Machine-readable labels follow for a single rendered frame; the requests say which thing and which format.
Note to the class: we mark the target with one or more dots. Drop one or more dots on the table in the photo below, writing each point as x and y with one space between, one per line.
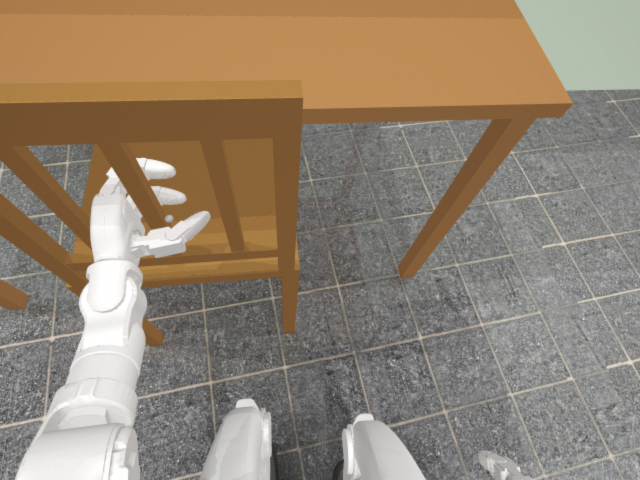
359 61

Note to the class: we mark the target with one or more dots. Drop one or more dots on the left robot forearm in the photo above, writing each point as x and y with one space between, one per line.
100 388

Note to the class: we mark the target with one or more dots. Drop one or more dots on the robot left thigh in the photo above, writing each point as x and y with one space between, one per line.
243 439

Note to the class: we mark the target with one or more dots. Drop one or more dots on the robot right hand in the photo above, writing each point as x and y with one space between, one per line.
501 468

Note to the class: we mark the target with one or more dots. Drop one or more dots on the robot right thigh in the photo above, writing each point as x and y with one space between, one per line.
373 451

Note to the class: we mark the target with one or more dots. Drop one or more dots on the chair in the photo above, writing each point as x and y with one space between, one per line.
235 146

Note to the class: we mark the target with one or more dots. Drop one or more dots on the robot thigh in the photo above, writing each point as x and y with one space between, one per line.
373 451
243 439

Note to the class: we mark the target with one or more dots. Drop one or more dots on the robot left upper arm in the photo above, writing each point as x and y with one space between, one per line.
99 452

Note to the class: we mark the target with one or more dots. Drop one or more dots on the robot left hand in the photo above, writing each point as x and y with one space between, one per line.
114 218

